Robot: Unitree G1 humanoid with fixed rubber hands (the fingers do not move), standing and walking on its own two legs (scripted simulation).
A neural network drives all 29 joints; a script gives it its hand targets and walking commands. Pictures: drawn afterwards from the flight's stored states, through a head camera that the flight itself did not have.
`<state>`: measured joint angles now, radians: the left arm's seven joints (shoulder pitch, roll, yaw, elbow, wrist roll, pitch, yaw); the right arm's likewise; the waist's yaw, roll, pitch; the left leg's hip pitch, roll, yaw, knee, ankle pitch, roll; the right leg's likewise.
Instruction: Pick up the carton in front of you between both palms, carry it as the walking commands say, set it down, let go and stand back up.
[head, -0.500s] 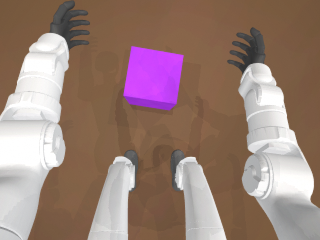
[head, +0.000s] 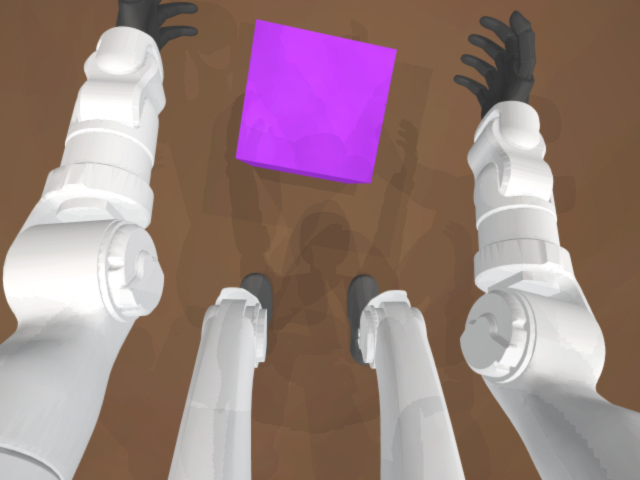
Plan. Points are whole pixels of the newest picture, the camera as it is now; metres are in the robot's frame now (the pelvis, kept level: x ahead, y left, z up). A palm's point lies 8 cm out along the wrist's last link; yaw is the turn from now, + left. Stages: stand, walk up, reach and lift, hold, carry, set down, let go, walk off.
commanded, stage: reach and lift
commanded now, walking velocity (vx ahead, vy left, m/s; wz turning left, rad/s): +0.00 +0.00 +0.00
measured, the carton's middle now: (311, 118) +0.52 +0.02 -0.46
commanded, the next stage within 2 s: none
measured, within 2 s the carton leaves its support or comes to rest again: leaves its support in 1.48 s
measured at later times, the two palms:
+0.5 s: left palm (198, 91) +0.53 +0.19 -0.36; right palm (430, 131) +0.49 -0.17 -0.36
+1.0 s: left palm (207, 99) +0.52 +0.19 -0.39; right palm (415, 132) +0.50 -0.16 -0.39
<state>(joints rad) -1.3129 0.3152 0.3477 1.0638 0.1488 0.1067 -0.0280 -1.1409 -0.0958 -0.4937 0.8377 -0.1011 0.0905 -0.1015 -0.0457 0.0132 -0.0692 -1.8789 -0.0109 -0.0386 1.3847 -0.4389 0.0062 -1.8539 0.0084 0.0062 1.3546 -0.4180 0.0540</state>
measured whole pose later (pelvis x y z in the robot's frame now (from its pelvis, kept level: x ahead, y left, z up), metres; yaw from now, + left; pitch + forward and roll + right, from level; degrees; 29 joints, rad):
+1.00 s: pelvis -0.05 -0.01 -0.22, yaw -1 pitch +36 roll -4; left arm -1.66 0.49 -0.05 1.28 -0.22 0.08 0.03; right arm -1.52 -0.24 -0.21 1.12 0.19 0.07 -0.17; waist -0.04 -0.04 0.43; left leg -2.26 -0.02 -0.06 2.22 -0.59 -0.01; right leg -2.22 0.04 0.00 2.18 -0.59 0.06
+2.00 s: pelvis -0.07 -0.02 -0.11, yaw +3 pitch +43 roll -3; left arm -1.24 0.11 0.44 0.86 0.27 0.39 0.00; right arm -1.13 0.04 -0.59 0.67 -0.24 0.40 -0.10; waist -0.02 0.00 -0.09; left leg -2.10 -0.06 -0.08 1.81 -0.45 -0.04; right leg -2.06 0.07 0.05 1.80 -0.48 0.07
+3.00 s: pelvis +0.02 -0.02 +0.14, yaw +5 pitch +15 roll +0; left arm -0.42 -0.12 0.32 0.53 0.22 0.42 0.02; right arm -0.41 0.15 -0.34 0.52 -0.21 0.41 -0.06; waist 0.00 -0.01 -0.15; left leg -0.78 -0.03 -0.07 0.87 -0.35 -0.02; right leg -0.76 0.03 0.08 0.88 -0.37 0.02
